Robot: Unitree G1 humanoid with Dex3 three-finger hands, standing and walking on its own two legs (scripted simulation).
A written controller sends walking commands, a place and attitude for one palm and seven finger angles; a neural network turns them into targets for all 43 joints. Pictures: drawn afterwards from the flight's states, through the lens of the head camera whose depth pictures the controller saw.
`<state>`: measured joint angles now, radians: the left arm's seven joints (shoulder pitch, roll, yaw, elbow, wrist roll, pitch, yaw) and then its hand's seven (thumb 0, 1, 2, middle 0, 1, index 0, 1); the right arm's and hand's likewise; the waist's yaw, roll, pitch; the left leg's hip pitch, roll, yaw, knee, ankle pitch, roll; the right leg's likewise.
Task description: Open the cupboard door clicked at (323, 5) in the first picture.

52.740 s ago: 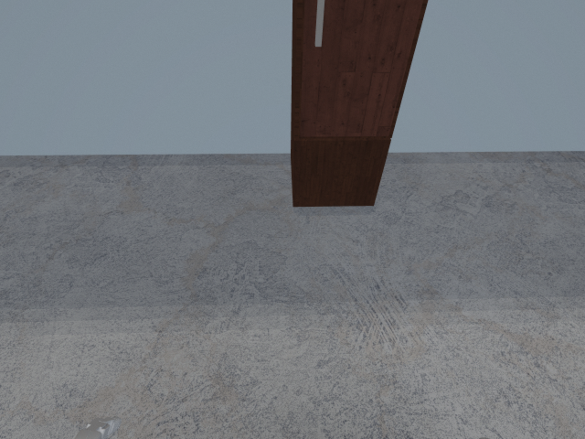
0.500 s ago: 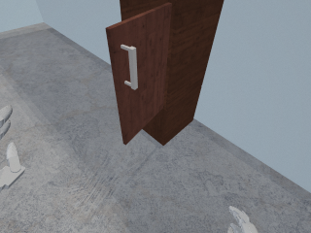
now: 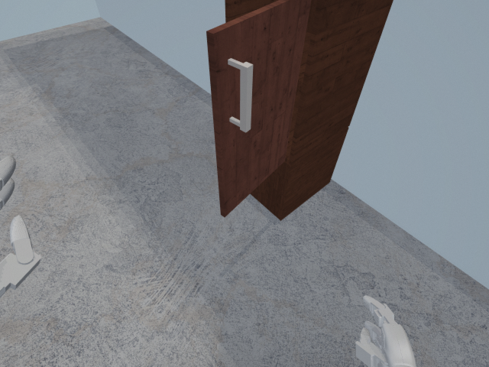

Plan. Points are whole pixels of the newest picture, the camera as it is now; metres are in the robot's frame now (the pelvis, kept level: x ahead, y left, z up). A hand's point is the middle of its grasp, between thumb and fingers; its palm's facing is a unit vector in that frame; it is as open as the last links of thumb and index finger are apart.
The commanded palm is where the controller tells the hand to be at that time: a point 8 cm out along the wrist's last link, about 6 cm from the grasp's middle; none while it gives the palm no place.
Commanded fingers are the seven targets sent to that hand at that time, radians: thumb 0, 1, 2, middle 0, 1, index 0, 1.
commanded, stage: stop stepping back and stand still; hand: left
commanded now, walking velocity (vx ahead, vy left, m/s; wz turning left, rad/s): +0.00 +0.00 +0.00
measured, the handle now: (239, 96) +0.64 +0.05 +0.11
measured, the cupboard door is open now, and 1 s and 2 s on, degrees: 99 99 99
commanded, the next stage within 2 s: let the arm hang, fingers relaxed in 0.74 s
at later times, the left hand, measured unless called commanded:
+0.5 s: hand out of the picture +0.16 +0.29 +0.16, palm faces +0.42 -0.78 -0.46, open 7.4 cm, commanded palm +0.10 +0.33 +0.18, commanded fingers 0.00 0.90 0.90 -0.20 -0.30 -0.20 -0.30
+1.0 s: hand (75, 366) +0.13 +0.27 -0.05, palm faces +0.07 -0.89 -0.45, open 7.4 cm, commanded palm none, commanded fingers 0.00 0.90 0.90 -0.20 -0.30 -0.20 -0.30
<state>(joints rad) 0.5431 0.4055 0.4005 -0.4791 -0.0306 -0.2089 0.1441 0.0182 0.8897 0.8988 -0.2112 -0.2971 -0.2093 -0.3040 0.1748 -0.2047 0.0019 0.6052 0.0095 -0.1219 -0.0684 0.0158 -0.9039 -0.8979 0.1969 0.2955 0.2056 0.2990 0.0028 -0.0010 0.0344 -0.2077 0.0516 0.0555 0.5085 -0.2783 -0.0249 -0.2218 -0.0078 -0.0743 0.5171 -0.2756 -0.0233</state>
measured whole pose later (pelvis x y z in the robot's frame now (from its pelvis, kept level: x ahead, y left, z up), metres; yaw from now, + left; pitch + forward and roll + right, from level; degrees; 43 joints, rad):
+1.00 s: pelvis -0.05 +0.03 -0.01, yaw +1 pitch +0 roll +0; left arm 0.27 0.32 0.10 0.38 0.03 0.01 0.01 0.01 0.90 0.90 -0.20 -0.29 -0.20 -0.30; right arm 0.12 -0.32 -0.01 0.82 -0.01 -0.04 0.01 0.01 -0.90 -0.90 0.20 0.30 0.21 0.30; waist -0.02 0.10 0.02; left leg -0.36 0.01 0.05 0.57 -0.23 0.02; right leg -0.35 -0.06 -0.08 0.57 -0.22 0.01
